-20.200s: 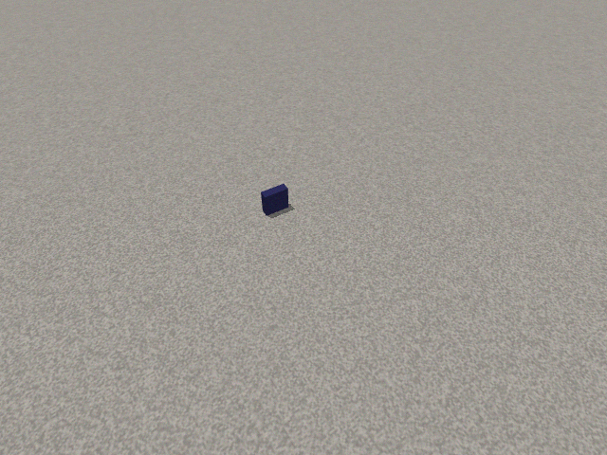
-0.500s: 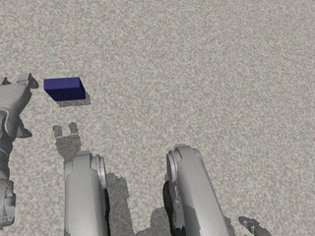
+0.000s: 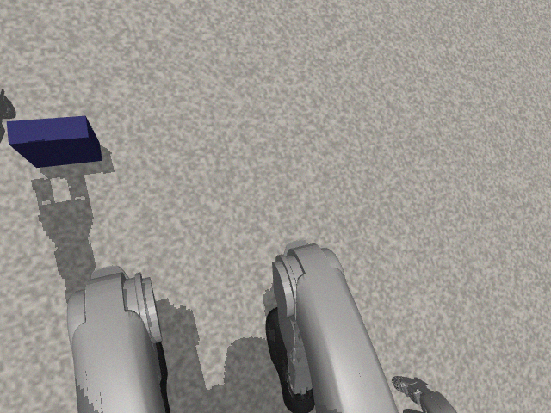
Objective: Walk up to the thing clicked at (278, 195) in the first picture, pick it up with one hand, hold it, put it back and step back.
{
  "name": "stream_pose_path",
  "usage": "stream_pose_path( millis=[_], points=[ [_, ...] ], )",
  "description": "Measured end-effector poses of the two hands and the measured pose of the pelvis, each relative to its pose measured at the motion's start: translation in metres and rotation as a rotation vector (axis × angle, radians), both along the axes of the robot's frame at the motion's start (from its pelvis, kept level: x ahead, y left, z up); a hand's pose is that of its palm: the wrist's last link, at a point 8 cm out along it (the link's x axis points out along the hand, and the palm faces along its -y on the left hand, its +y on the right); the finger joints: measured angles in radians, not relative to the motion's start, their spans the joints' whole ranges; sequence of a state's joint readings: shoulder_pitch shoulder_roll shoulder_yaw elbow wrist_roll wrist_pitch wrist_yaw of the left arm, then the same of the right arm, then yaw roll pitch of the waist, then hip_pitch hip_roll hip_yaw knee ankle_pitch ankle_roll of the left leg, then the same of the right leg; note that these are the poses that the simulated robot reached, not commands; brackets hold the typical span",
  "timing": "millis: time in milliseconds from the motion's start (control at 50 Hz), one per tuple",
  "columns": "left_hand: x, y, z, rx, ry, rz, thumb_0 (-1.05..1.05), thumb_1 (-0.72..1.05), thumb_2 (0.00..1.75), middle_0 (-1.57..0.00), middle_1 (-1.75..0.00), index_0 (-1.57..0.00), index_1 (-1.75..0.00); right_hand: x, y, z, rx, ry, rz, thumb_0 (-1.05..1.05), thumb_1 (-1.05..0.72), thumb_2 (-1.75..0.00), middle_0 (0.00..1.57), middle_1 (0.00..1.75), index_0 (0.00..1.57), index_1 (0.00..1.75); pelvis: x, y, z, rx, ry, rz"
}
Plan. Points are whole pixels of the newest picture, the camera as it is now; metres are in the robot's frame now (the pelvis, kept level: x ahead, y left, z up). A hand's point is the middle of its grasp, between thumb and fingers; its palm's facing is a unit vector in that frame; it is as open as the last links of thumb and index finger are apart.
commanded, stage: rise first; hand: left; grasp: from above
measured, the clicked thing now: (59, 143) +0.56 +0.29 -0.30
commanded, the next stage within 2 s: approach in 1.88 s
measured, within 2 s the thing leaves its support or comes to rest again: neither
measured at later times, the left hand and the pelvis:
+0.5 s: hand out of the picture +0.49 +0.33 -0.17, palm faces -0.46 -0.06 -0.88, open 14.1 cm; pelvis +0.00 +0.00 -0.01, yaw -2 degrees
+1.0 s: hand (1, 147) +0.50 +0.33 -0.18, palm faces -0.46 -0.06 -0.88, open 14.1 cm; pelvis +0.00 +0.00 -0.02, yaw -2 degrees
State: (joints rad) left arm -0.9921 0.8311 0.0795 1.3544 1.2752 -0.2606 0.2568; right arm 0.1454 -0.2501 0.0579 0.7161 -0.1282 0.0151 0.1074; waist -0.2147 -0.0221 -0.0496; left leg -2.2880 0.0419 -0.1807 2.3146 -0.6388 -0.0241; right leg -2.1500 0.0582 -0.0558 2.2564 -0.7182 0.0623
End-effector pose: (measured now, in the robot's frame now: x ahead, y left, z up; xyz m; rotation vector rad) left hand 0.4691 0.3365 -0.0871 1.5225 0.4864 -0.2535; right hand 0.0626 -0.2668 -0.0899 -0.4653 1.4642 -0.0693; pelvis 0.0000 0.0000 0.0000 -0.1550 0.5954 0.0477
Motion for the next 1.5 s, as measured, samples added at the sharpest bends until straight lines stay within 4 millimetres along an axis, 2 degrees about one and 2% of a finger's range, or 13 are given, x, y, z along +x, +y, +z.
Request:
stream_pose_path(
  millis=[200,660,1500],
  points=[
    [0.013,-0.002,-0.01,-0.002,0.004,0.015,0.0,-0.52,0.98,-0.07,-1.04,-0.09,-1.02,0.001,0.0,-0.001,-0.003,0.013,0.008,0.0,-0.92,-0.9,0.2,0.3,0.2,0.3,0.003,0.0,-0.004,-0.007,0.002,-0.007],
    [0.031,-0.006,-0.025,-0.007,0.002,0.008,0.0,-0.53,0.99,-0.07,-1.05,-0.09,-1.04,-0.026,0.003,-0.002,-0.018,0.084,-0.004,0.0,-0.92,-0.9,0.2,0.3,0.2,0.3,0.001,0.001,-0.016,-0.022,-0.012,-0.019],
    [0.049,-0.009,-0.045,-0.001,0.017,0.014,0.0,-0.54,1.0,-0.1,-1.02,-0.1,-1.02,-0.03,0.009,-0.008,-0.017,0.103,0.021,0.0,-0.92,-0.9,0.2,0.3,0.2,0.3,0.002,0.002,-0.027,-0.034,-0.018,-0.03]
  ],
)
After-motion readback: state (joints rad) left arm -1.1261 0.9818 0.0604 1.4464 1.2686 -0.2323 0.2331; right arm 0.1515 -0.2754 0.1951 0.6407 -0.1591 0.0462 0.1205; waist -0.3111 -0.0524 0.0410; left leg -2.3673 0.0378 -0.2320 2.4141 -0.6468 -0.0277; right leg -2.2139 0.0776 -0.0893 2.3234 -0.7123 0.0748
